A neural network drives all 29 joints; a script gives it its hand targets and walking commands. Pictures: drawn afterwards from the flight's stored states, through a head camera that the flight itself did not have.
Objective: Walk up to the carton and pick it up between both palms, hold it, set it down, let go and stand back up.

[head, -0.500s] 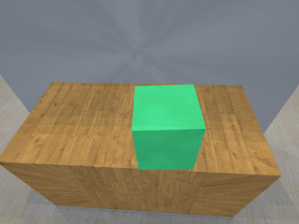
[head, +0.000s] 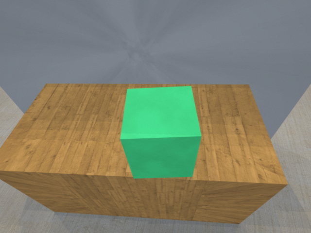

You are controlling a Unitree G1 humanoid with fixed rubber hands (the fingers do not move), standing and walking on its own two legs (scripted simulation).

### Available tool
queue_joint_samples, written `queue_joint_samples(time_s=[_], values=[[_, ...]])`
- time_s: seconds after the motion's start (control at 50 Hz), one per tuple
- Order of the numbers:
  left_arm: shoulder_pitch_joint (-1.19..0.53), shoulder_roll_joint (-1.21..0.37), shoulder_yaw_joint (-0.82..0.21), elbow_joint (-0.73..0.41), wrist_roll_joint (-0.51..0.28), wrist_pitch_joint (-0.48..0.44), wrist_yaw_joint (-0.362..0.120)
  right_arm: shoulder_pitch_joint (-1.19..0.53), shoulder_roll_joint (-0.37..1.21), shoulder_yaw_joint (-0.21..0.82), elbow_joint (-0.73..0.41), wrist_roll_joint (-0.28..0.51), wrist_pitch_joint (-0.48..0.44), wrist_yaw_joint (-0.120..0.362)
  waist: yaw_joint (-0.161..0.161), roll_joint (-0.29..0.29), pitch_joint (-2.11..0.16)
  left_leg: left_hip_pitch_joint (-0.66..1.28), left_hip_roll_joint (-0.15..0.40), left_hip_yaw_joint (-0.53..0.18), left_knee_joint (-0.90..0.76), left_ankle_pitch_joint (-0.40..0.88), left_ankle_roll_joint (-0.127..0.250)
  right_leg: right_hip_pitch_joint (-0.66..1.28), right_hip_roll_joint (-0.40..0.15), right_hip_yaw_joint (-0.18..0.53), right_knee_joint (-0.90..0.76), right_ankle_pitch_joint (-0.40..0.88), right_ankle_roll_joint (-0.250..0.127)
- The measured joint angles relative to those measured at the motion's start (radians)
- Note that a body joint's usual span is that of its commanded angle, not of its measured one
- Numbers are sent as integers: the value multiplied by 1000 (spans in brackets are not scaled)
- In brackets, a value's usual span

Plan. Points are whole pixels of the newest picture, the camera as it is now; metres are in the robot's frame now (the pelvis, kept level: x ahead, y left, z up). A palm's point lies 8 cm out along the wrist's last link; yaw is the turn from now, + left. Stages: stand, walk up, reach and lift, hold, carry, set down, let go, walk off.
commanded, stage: walk up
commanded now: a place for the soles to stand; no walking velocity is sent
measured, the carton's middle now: (161, 134) +0.45 +0.02 -0.05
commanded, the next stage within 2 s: none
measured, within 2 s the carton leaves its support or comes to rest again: neither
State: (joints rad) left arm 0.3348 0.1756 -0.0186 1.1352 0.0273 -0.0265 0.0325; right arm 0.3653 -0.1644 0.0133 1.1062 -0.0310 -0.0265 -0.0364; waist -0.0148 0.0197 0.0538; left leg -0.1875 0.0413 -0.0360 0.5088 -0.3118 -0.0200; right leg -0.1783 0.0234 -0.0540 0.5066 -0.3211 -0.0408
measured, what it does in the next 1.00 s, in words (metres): steps on the spot: left foot, then right foot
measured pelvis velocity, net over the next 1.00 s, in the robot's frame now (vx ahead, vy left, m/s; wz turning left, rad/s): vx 0.00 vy -0.03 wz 0.01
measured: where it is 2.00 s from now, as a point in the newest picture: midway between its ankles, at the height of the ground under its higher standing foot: outside the picture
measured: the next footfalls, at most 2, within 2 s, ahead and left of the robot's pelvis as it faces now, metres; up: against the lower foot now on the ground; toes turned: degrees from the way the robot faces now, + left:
left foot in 0.56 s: +0.10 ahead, +0.12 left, +0.00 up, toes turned -2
right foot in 0.82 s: +0.05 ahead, -0.15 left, +0.00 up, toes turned +1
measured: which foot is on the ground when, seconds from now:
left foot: down 0.00-0.38, up 0.40-0.54, down 0.56-1.00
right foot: down 0.00-0.60, up 0.62-0.80, down 0.82-1.00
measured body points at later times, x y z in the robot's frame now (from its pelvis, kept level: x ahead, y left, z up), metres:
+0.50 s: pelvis +0.03 -0.02 -0.01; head +0.05 -0.01 +0.44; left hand +0.02 +0.22 -0.16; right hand +0.07 -0.25 -0.16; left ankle +0.02 +0.11 -0.71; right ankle -0.03 -0.09 -0.74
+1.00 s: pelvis +0.00 -0.03 +0.00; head +0.01 -0.04 +0.45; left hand +0.00 +0.22 -0.15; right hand +0.05 -0.28 -0.16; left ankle +0.07 +0.10 -0.73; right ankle +0.01 -0.15 -0.74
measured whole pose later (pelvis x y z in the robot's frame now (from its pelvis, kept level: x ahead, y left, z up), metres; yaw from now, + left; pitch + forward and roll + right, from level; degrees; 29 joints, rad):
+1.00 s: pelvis +0.00 -0.03 +0.00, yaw +0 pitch -3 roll +1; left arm 0.31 0.22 -0.04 1.03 0.00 0.00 0.02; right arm 0.19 -0.25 0.03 1.04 0.00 0.03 -0.02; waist -0.01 0.02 0.08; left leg -0.31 0.05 0.08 0.53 -0.23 0.00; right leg -0.24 -0.02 0.01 0.57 -0.29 0.01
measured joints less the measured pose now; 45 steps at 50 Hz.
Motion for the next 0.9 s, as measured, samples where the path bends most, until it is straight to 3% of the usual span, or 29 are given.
queue_joint_samples(time_s=[0.12, 0.32, 0.4, 0.5, 0.54, 0.58, 0.64, 0.7, 0.76, 0.84, 0.9], values=[[-23, 1, -10, -33, -12, 13, 2, -28, -24, 18, -20, 1, -3, -12, 8, 10, 16, -11, 10, 1, 41, -12, 21, 27, 2, -37, -8, -23, -13], [-56, 28, -6, -69, -3, 36, -4, -80, -11, 20, -72, -5, -8, -23, 20, -30, 1, -5, 15, -3, 86, -80, -30, -1, -2, -42, 112, -111, -4], [-69, 30, 2, -93, -9, 27, -6, -90, -15, 20, -75, -3, 11, -24, 15, -22, 15, -48, 27, -3, 197, -85, 1, 29, 15, -57, 88, -106, -31], [-43, 20, -2, -113, -1, 29, 3, -107, -18, 21, -84, 1, 34, -31, 29, -31, 34, -140, 1, 66, 317, -218, 29, 81, 7, -66, 24, -78, -29], [-34, 17, -12, -105, 2, 36, 4, -128, -19, 24, -98, 4, 22, -26, 27, -26, 57, -137, 1, 83, 207, -110, 37, 90, 11, -65, 19, -73, -22], [-30, 19, -21, -90, 0, 43, -2, -143, -16, 22, -110, 8, 1, -21, 19, -24, 77, -115, -1, 95, 104, 109, 45, 78, 9, -61, 65, -94, -12], [-36, 41, -21, -76, -14, 61, -5, -143, 11, 28, -110, 16, -1, -21, 19, -67, 76, -99, -27, 123, 106, 53, 60, 33, -17, -14, 171, -178, 17], [-50, 42, -13, -83, -12, 76, 3, -146, 13, 32, -103, 28, 19, -19, 21, -59, 66, -95, -21, 133, 83, 59, 58, -20, -20, 27, 235, -261, 42], [-68, 45, -13, -92, -11, 62, -2, -162, 0, 33, -105, 23, 28, -17, 16, -38, 78, -98, -8, 134, 51, 93, 51, -55, -37, 56, 204, -189, 52], [-67, 58, -8, -106, -13, 35, -6, -183, -21, 29, -97, 24, 39, -3, 19, -28, 84, -117, 4, 136, 66, 103, 33, -46, -63, 67, 92, 25, 62], [-53, 54, -8, -109, -20, 33, -8, -188, -46, 24, -86, 34, 57, 8, 11, -9, 63, -122, 17, 122, 63, 101, 22, -48, -50, 52, 90, 18, 62]])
